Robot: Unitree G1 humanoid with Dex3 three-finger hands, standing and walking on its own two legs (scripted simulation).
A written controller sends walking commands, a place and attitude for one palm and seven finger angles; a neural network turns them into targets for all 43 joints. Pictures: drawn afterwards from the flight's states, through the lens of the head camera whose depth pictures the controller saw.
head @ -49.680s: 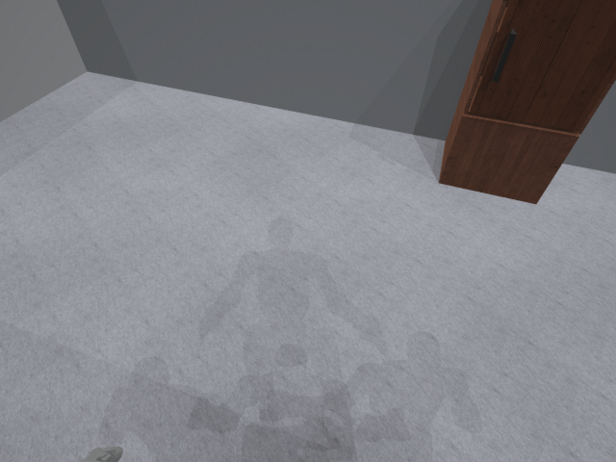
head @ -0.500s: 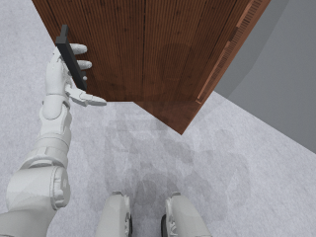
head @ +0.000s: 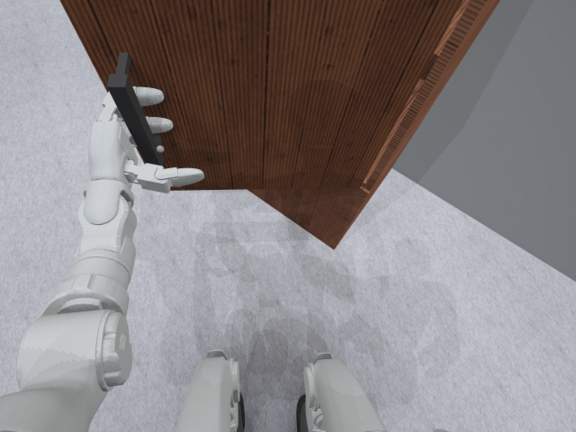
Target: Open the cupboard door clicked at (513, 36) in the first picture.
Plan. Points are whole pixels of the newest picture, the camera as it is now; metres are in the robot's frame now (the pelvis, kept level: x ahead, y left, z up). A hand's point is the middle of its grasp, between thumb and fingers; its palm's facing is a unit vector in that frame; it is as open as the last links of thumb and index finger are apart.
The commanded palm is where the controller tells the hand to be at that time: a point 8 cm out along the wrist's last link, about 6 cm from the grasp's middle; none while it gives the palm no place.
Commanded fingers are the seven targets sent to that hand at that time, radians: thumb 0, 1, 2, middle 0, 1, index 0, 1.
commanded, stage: close the thumb around the handle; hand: left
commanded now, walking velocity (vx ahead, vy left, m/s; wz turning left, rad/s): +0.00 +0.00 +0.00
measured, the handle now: (141, 118) +0.53 +0.19 +0.04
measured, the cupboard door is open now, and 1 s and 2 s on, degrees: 40 54 77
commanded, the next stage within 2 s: pull the door open along its arc in 0.46 s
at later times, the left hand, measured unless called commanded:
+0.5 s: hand (159, 151) +0.48 +0.16 +0.04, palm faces +0.02 -1.00 -0.02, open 5.5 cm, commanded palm +0.46 +0.19 +0.04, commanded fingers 0.00 0.90 0.90 -0.40 -1.35 -0.40 -1.35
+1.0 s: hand (168, 213) +0.39 +0.14 +0.04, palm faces +0.01 -1.00 +0.02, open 5.7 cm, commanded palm +0.33 +0.18 +0.04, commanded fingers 0.00 0.90 0.90 -0.40 -1.35 -0.40 -1.35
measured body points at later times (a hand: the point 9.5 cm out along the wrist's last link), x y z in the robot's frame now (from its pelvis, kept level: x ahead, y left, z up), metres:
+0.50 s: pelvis +0.00 +0.00 +0.00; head +0.14 +0.02 +0.43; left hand +0.48 +0.21 +0.04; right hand +0.05 -0.26 -0.12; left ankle +0.04 +0.10 -0.60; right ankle +0.01 -0.11 -0.60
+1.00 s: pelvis +0.01 +0.00 +0.02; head +0.13 +0.01 +0.46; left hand +0.38 +0.19 +0.04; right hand +0.10 -0.25 -0.10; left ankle +0.04 +0.10 -0.60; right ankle +0.01 -0.11 -0.60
